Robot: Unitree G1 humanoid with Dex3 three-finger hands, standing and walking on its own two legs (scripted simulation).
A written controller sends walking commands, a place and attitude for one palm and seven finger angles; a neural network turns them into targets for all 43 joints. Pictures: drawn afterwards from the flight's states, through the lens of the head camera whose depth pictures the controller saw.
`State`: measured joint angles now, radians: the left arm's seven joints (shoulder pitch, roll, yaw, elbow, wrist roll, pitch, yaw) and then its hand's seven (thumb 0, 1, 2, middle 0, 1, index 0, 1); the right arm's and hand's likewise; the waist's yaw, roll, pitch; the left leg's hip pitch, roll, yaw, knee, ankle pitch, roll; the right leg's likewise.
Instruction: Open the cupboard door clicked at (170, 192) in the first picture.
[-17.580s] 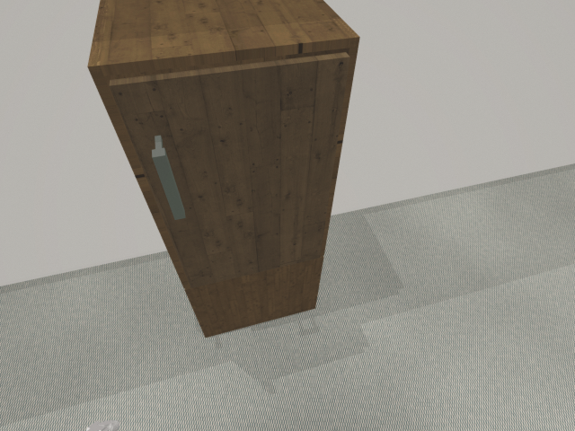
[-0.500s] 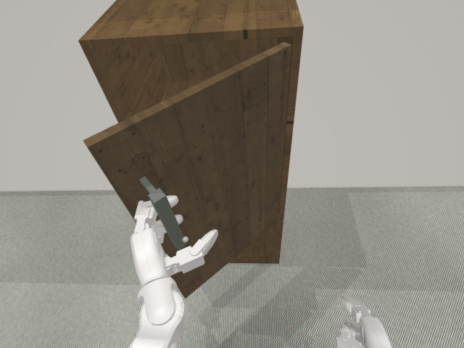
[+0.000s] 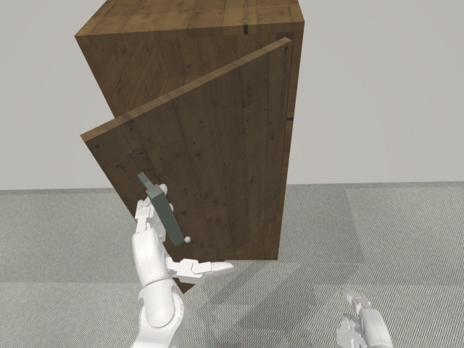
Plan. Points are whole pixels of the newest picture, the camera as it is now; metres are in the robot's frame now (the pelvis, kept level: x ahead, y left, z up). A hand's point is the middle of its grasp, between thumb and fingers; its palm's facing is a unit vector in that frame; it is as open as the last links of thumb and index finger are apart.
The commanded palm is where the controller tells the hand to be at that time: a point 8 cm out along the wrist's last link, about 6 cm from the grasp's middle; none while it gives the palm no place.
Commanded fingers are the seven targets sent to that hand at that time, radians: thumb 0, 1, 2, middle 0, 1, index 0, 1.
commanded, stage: slide the hand sideways off the handle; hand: left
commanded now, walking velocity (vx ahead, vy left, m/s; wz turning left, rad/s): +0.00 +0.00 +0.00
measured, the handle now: (161, 210) +0.33 +0.13 +0.08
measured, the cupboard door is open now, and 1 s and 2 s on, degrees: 41 45 45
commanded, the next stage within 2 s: draw the hand back to the body in 1.22 s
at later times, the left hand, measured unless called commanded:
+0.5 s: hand (159, 279) +0.21 +0.11 +0.08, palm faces -0.08 -1.00 +0.04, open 16.2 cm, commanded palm +0.19 +0.17 +0.08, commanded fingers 0.00 -0.50 0.30 -0.15 -0.30 -0.15 -0.30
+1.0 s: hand (123, 294) +0.19 +0.16 +0.08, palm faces -0.02 -1.00 +0.02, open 16.3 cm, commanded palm +0.15 +0.21 +0.08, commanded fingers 0.00 -0.50 0.30 -0.15 -0.30 -0.15 -0.30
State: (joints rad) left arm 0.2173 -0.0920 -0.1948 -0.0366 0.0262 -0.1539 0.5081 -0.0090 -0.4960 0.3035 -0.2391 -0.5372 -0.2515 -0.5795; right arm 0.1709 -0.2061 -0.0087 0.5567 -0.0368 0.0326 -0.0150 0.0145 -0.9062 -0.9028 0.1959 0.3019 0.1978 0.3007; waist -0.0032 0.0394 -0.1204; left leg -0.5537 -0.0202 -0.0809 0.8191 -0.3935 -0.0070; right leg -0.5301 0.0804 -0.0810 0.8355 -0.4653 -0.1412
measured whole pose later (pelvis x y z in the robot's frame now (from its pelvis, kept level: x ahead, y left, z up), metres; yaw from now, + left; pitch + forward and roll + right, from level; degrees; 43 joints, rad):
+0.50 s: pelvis -0.02 +0.06 +0.00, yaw -2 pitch +7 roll +0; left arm 0.35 0.03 -0.24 -0.12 -0.03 -0.27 0.12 -0.01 -0.50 0.30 -0.17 -0.31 -0.17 -0.32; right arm 0.25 -0.21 0.02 0.45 0.01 -0.03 0.01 0.02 -0.91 -0.90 0.20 0.30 0.20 0.30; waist -0.01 0.03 -0.11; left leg -0.57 -0.03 -0.02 0.88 -0.43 0.01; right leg -0.55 0.06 -0.03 0.88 -0.45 -0.06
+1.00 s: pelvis -0.02 +0.11 -0.02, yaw -3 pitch +7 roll -2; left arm 0.48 0.04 -0.30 -0.31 0.03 -0.18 0.20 -0.01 -0.50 0.30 -0.19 -0.32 -0.16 -0.30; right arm 0.27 -0.19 0.05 0.39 0.01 -0.01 0.02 0.02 -0.90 -0.90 0.20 0.30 0.20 0.30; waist 0.00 0.05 -0.11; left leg -0.63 -0.05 0.01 0.97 -0.47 0.07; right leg -0.59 0.04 -0.01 0.94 -0.47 -0.01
